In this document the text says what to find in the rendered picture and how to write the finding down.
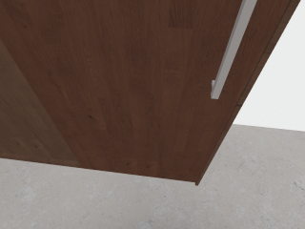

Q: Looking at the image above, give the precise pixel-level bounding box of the wardrobe door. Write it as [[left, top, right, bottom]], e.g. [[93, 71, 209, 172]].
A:
[[0, 39, 78, 161], [0, 0, 290, 183]]

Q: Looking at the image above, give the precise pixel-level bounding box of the handle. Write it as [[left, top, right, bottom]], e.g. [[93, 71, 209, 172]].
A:
[[211, 0, 257, 99]]

